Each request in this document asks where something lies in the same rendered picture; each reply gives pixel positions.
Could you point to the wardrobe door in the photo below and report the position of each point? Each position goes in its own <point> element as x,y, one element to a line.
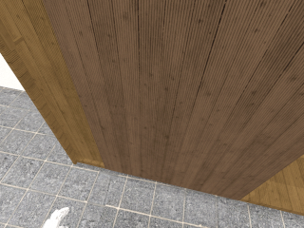
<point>42,57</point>
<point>206,95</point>

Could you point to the robot left hand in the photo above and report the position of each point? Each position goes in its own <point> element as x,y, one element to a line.
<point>55,218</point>

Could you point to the handle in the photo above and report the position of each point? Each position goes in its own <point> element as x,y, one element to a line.
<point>5,38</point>

